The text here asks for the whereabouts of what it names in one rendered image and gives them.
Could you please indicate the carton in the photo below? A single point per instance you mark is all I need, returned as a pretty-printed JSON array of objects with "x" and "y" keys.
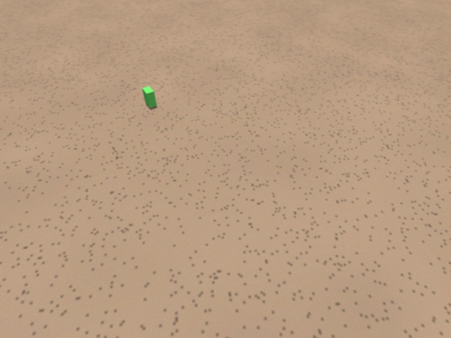
[{"x": 149, "y": 96}]

